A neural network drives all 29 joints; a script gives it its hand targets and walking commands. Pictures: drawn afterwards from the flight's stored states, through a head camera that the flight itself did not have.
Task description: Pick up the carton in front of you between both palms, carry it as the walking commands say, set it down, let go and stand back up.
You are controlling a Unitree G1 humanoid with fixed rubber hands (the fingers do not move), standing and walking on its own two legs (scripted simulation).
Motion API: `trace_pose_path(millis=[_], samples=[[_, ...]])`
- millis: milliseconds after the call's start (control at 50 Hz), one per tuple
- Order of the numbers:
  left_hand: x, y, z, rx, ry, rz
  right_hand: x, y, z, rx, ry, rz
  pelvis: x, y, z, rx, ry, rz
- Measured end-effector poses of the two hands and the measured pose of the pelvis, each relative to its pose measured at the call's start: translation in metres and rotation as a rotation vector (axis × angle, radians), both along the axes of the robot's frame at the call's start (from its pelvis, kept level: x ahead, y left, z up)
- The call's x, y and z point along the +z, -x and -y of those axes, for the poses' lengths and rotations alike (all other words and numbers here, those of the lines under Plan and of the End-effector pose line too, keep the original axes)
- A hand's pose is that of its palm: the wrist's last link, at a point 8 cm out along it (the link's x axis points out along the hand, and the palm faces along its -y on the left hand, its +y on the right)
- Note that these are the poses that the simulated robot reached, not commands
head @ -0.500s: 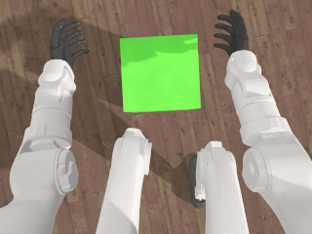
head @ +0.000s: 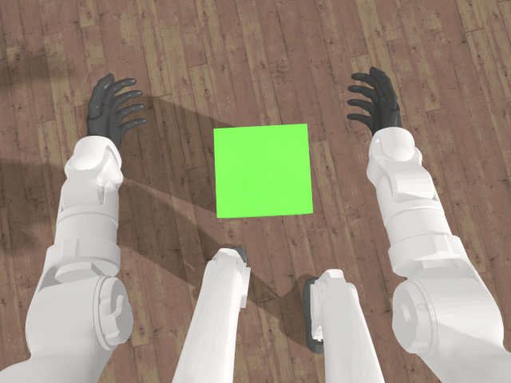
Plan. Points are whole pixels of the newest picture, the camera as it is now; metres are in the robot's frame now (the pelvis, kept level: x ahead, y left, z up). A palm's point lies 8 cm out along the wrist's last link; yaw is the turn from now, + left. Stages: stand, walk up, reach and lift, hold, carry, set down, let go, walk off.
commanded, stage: set down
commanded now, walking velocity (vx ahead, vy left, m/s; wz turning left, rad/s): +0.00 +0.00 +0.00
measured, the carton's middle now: (262, 177) +0.44 +0.07 -0.47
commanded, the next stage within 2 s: let go in 0.06 s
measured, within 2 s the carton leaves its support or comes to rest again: neither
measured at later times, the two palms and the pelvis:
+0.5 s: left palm (41, 190) +0.34 +0.29 +0.02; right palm (474, 195) +0.39 -0.15 +0.02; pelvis +0.06 +0.02 +0.12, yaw +2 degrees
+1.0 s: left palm (25, 325) +0.24 +0.21 +0.11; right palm out of the picture +0.27 -0.25 +0.12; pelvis +0.10 -0.02 +0.18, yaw +3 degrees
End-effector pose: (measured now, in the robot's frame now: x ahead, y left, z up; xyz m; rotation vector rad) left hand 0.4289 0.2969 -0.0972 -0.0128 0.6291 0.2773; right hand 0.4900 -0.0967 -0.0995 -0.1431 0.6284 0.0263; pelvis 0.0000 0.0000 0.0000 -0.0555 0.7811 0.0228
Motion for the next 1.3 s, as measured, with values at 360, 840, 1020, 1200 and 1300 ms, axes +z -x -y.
trace_pose_path(millis=[360, 840, 1020, 1200, 1300], samples=[[0.080, 0.056, 0.006, -0.152, -0.076, -0.142, 0.082, 0.070, 0.029, -0.035, 0.090, -0.094, 0.095, -0.037, -0.014, 0.006, -0.012, 0.145], [0.202, 0.186, 0.065, -0.165, -0.076, -0.178, 0.200, 0.198, 0.126, -0.023, 0.081, -0.127, 0.178, -0.092, 0.010, 0.022, -0.079, 0.633], [0.210, 0.186, 0.083, -0.199, -0.074, -0.178, 0.217, 0.220, 0.155, -0.040, 0.087, -0.146, 0.183, -0.097, 0.025, 0.020, -0.095, 0.787], [0.212, 0.176, 0.081, -0.204, -0.082, -0.181, 0.217, 0.217, 0.150, -0.045, 0.076, -0.155, 0.182, -0.101, 0.023, 0.014, -0.094, 0.839], [0.213, 0.178, 0.073, -0.189, -0.106, -0.205, 0.215, 0.216, 0.144, -0.061, 0.075, -0.146, 0.181, -0.103, 0.017, 0.018, -0.092, 0.832]])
